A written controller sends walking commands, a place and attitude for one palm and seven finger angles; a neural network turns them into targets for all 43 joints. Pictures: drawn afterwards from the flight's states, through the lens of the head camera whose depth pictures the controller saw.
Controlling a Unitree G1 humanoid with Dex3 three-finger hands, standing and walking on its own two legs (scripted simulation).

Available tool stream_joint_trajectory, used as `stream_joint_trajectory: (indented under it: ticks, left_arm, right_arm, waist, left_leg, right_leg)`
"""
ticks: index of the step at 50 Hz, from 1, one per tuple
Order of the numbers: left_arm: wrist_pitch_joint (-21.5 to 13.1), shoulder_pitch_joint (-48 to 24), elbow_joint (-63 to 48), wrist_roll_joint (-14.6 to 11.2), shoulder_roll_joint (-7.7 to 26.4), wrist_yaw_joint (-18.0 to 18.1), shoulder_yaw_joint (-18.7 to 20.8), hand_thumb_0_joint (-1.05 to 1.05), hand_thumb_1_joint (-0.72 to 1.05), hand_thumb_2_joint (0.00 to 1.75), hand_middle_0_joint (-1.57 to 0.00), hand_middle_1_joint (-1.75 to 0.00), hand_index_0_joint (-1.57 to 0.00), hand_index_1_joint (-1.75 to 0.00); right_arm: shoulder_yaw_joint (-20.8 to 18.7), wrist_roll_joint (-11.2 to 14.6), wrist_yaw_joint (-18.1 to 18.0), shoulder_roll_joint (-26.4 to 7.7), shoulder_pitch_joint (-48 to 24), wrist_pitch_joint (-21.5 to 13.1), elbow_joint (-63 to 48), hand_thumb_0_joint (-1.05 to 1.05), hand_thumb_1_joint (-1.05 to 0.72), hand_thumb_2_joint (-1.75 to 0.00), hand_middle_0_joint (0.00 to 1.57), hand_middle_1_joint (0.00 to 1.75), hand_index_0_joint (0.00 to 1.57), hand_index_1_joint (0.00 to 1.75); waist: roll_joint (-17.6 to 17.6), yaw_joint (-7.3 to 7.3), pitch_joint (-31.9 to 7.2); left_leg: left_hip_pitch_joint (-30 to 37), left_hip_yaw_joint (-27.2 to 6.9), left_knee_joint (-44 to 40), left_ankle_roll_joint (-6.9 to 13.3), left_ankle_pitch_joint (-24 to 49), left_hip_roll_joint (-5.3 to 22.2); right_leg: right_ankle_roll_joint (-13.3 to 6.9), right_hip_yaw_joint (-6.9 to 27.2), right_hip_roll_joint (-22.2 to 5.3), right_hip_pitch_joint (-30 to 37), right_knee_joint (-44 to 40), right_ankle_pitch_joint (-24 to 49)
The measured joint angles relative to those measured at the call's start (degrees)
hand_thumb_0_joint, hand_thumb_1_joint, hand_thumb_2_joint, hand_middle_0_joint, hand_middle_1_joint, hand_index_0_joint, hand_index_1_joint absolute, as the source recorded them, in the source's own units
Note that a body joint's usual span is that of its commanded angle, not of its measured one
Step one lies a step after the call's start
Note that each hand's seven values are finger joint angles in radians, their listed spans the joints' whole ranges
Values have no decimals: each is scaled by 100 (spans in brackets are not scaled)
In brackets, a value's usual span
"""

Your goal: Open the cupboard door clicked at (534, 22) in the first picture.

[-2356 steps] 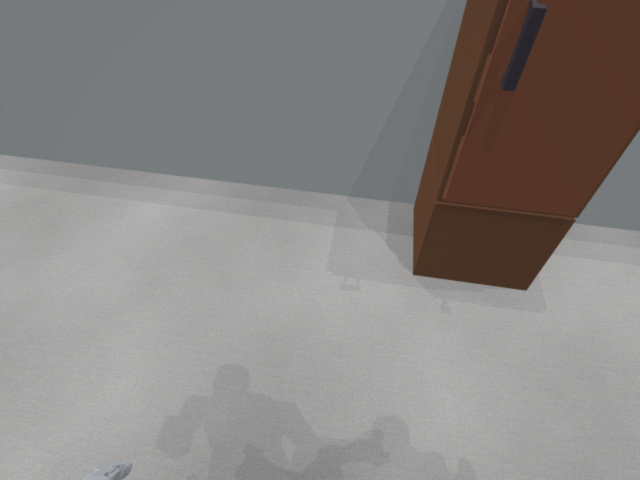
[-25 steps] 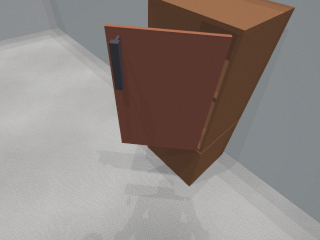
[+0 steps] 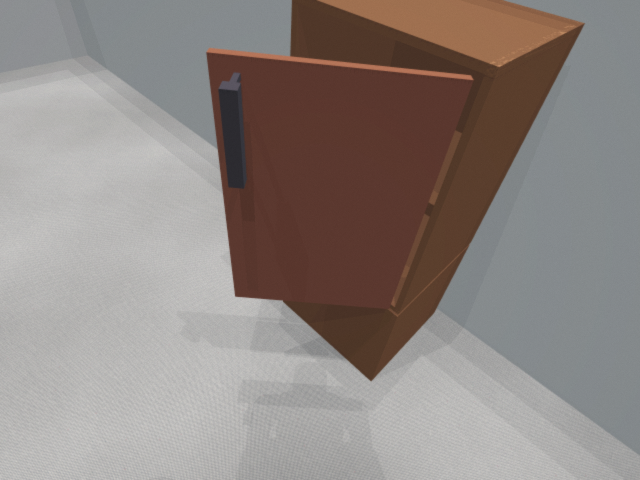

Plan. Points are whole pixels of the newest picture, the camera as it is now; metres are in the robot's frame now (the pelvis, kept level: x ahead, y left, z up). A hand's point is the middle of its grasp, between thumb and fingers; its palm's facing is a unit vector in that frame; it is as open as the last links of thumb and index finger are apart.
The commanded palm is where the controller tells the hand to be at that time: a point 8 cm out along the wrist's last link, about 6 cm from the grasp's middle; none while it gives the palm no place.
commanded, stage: come to a stop and stand still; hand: left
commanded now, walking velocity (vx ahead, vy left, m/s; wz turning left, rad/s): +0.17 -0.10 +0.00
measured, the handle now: (236, 132) +0.58 +0.18 +0.15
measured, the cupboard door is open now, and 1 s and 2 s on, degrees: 42 42 42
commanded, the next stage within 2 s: look again from close up in 1.28 s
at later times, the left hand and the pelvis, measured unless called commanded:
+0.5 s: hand out of the picture +0.10 +0.16 -0.17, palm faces +0.02 -0.98 -0.19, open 7.2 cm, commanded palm none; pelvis +0.04 -0.01 +0.01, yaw +0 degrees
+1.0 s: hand out of the picture -0.01 +0.08 -0.16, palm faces +0.06 -0.99 -0.14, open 7.4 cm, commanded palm none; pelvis +0.03 -0.06 +0.02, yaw +1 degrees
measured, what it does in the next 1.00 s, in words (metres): steps on the spot: right foot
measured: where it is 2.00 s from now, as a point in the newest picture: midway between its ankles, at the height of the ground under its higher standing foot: outside the picture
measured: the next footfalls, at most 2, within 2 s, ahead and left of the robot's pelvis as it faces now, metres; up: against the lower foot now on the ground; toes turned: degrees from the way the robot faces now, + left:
right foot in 0.48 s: +0.07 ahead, -0.15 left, +0.00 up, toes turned +7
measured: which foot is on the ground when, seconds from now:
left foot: down 0.00-1.00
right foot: up 0.00-0.46, down 0.48-1.00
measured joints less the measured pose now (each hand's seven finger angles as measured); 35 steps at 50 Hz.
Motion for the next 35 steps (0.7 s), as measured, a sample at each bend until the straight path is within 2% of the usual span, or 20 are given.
stream_joint_trajectory:
  ticks: [2,4,9,14,20,22,24,25,28,35]
  left_arm:
    - [-37,-198,-71,23,26,-13,12,1,91,90,-20,-29,-19,-30]
    - [-105,-416,-191,22,73,-11,36,1,91,90,-20,-29,-19,-30]
    - [-102,-885,-409,-4,260,118,94,2,93,90,-20,-29,-19,-30]
    - [4,-1171,-491,-52,405,161,129,1,93,90,-20,-29,-19,-30]
    - [55,-1402,-527,-65,316,176,73,1,92,90,-20,-29,-19,-30]
    - [27,-1452,-537,-76,300,194,71,1,93,90,-20,-29,-19,-30]
    - [-40,-1448,-549,-85,315,202,58,0,94,90,-20,-29,-19,-30]
    - [-82,-1432,-546,-90,331,216,53,0,94,90,-20,-29,-19,-30]
    - [-146,-1413,-449,-97,271,250,4,0,95,90,-20,-29,-19,-30]
    - [-177,-1130,-269,-91,229,220,-110,0,95,90,-20,-29,-19,-30]
  right_arm:
    - [33,15,-18,68,90,-50,29,0,-91,-90,20,30,20,30]
    - [78,36,-39,143,178,-101,80,0,-91,-90,20,30,20,30]
    - [185,62,-127,353,303,-127,241,1,-91,-90,20,30,20,30]
    - [213,38,-174,494,245,-39,332,1,-91,-90,20,30,20,30]
    - [138,11,-152,452,-4,25,294,1,-91,-90,20,30,20,30]
    - [111,13,-143,408,-74,28,275,0,-91,-90,20,30,20,30]
    - [88,29,-131,366,-112,31,264,0,-91,-90,20,30,20,30]
    - [80,44,-123,346,-134,32,261,0,-91,-90,20,30,20,30]
    - [54,74,-105,198,-305,48,262,0,-91,-90,20,30,20,30]
    - [74,66,-63,-6,-492,76,283,1,-92,-90,20,30,20,30]
  waist:
    - [-6,-39,-14]
    - [3,-67,-13]
    - [2,-139,-20]
    - [23,-214,11]
    - [124,-287,132]
    - [138,-281,152]
    - [93,-247,131]
    - [45,-214,112]
    - [208,-193,169]
    - [281,-108,137]
  left_leg:
    - [169,39,-391,0,135,-40]
    - [344,33,-826,-5,352,-73]
    - [631,-34,-1483,-17,637,-97]
    - [668,-108,-1485,-35,572,-51]
    - [567,-128,-1225,-70,399,21]
    - [507,-120,-1106,-103,334,20]
    - [423,-86,-924,-150,232,-22]
    - [371,-45,-814,-177,166,-58]
    - [402,-41,-767,-232,130,32]
    - [644,-99,-1029,-370,280,53]
  right_leg:
    - [-2,-82,-23,-448,715,323]
    - [58,-145,-64,-776,1010,734]
    - [251,-77,-119,-1028,643,1223]
    - [354,-49,-140,-759,-42,1009]
    - [317,-235,-96,-136,-995,535]
    - [283,-293,-69,134,-1441,645]
    - [233,-294,-71,476,-2067,1120]
    - [266,-250,-106,611,-2314,1075]
    - [349,-245,-24,670,-2362,950]
    - [240,-299,15,820,-2396,982]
